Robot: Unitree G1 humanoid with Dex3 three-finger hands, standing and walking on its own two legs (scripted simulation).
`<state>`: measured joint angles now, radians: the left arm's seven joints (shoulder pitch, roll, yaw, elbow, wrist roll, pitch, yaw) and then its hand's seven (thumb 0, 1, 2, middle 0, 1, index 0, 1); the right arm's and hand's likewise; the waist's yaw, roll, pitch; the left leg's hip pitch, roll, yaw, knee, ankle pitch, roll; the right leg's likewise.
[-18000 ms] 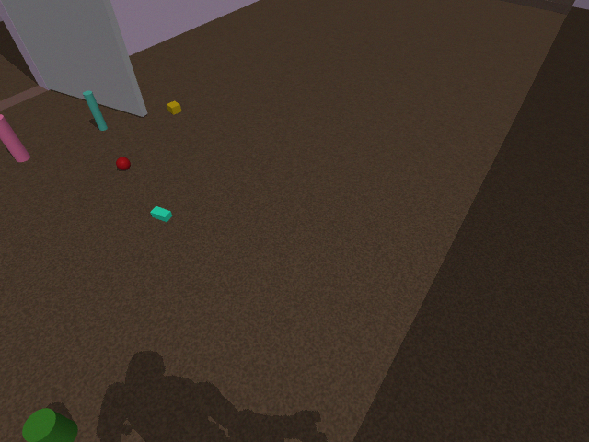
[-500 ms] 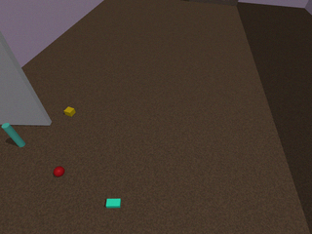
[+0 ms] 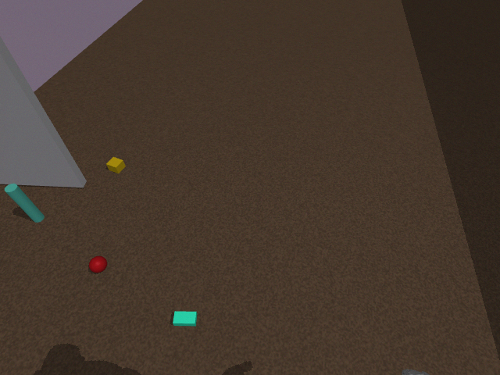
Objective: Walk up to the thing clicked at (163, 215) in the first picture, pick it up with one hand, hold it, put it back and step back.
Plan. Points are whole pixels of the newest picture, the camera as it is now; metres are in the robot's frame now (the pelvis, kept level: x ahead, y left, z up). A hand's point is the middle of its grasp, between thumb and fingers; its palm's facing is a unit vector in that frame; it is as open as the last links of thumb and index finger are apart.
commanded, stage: walk up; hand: left
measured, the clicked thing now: (185, 318) +0.42 +0.23 -0.76
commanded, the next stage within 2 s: stand in 1.56 s
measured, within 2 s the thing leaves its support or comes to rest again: neither
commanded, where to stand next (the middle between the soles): +0.04 +0.00 m, yaw -1 degrees
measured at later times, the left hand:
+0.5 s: hand out of the picture +0.05 +0.25 -0.14, palm faces +0.01 -0.93 -0.36, open 7.4 cm
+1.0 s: hand out of the picture +0.03 +0.25 -0.15, palm faces -0.01 -0.94 -0.34, open 7.4 cm
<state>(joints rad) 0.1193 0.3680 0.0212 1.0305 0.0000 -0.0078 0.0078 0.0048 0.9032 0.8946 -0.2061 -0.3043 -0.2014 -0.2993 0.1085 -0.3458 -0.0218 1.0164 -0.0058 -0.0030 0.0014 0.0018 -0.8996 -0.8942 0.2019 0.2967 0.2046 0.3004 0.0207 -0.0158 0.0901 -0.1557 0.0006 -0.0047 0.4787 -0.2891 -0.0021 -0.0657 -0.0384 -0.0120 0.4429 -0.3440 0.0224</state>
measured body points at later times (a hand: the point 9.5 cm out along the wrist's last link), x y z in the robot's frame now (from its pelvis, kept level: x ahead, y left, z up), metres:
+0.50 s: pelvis -0.03 -0.01 +0.01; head -0.02 -0.01 +0.46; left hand +0.05 +0.30 -0.12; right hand +0.07 -0.31 -0.12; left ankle -0.02 +0.12 -0.74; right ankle -0.07 -0.13 -0.74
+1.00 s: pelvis -0.04 +0.00 +0.01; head -0.03 +0.00 +0.46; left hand +0.03 +0.30 -0.12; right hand +0.03 -0.30 -0.13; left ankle -0.02 +0.12 -0.74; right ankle -0.07 -0.13 -0.74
